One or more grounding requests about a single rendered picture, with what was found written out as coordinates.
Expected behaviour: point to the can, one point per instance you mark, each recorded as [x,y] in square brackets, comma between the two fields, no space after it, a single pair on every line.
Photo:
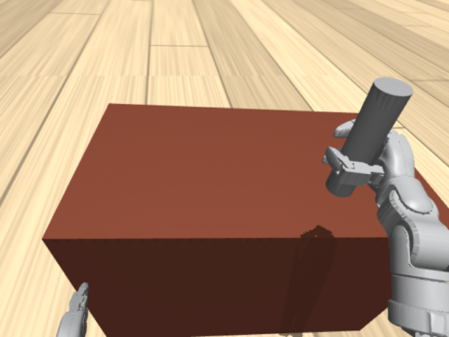
[384,103]

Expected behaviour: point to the right robot arm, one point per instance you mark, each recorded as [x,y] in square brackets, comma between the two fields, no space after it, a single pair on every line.
[419,253]

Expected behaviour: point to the right robot hand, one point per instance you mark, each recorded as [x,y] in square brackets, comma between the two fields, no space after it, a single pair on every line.
[393,159]

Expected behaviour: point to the left robot hand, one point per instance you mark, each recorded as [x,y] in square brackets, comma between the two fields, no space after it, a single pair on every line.
[73,323]

